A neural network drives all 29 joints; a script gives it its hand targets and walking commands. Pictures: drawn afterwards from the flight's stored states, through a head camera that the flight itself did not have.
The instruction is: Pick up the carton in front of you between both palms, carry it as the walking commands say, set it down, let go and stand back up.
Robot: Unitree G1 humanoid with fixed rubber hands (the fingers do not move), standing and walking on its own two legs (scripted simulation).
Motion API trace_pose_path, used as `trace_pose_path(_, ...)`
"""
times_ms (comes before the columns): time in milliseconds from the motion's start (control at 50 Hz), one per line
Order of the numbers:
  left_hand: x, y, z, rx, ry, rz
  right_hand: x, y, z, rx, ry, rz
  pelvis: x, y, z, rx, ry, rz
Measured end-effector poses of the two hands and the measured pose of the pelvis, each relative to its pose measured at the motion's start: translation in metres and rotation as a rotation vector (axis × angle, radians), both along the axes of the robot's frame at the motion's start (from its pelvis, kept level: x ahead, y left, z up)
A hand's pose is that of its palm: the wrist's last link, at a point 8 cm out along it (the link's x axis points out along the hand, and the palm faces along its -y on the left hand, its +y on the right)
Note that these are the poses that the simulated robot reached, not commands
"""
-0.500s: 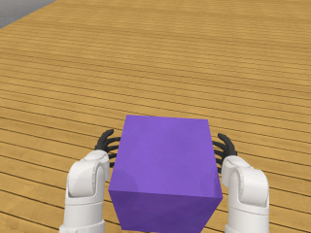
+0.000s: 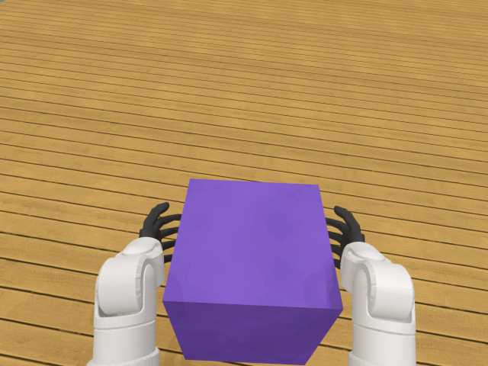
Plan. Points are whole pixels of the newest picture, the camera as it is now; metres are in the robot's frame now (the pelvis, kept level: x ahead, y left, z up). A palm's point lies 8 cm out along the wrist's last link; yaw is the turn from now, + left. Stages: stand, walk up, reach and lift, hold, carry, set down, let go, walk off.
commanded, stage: carry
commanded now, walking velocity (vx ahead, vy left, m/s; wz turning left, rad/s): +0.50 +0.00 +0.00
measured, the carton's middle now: (249, 275) +0.27 +0.00 +0.00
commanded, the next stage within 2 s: none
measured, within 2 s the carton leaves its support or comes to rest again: neither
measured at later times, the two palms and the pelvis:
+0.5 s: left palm (195, 115) +0.59 +0.13 +0.08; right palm (327, 121) +0.61 -0.17 +0.07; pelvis +0.32 -0.03 +0.00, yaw +4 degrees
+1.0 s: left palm (190, 76) +0.73 +0.16 +0.10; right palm (309, 78) +0.75 -0.14 +0.10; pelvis +0.47 +0.00 +0.00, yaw +2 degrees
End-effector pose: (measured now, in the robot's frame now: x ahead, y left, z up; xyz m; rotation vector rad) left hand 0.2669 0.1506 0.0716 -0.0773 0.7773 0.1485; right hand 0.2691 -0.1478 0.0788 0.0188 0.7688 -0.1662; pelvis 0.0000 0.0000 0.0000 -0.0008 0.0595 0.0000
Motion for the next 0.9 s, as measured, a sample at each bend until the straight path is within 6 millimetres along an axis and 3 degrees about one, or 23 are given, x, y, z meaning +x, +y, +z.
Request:
trace_pose_path(140, 0.081, 0.005, 0.011, 0.005, 0.002, -0.027, 0.077, 0.005, 0.014, -0.012, 0.003, -0.011, 0.081, 0.008, 0.021, -0.03, 0.014, 0.01)
trace_pose_path(300, 0.19, 0.001, 0.033, 0.02, -0.105, 0.016, 0.197, 0.001, 0.032, 0.004, -0.105, 0.03, 0.197, -0.006, 0.014, -0.017, 0.007, 0.024)
trace_pose_path(400, 0.27, -0.016, 0.025, 0.041, -0.132, 0.04, 0.284, -0.015, 0.016, 0.033, -0.133, 0.046, 0.279, -0.026, -0.01, -0.004, -0.017, 0.043)
trace_pose_path(440, 0.297, -0.022, 0.018, 0.06, -0.091, 0.037, 0.311, -0.021, 0.004, 0.054, -0.091, 0.043, 0.298, -0.03, -0.01, -0.016, -0.013, 0.051)
trace_pose_path(520, 0.329, -0.025, 0.012, 0.063, -0.004, 0.051, 0.345, -0.024, -0.006, 0.079, -0.005, 0.036, 0.328, -0.036, 0.004, 0.003, -0.001, 0.069)
trace_pose_path(620, 0.366, -0.023, 0.021, 0.067, -0.027, 0.056, 0.384, -0.022, 0.003, 0.075, -0.028, 0.049, 0.363, -0.035, 0.014, 0.013, 0.005, 0.061)
trace_pose_path(780, 0.421, -0.01, 0.035, 0.03, -0.103, 0.035, 0.434, -0.01, 0.029, 0.026, -0.104, 0.04, 0.428, -0.02, 0.009, -0.004, -0.018, 0.045)
trace_pose_path(900, 0.452, 0.0, 0.03, 0.018, -0.075, 0.039, 0.465, 0.001, 0.027, 0.015, -0.076, 0.042, 0.461, -0.01, 0.007, 0.005, -0.005, 0.037)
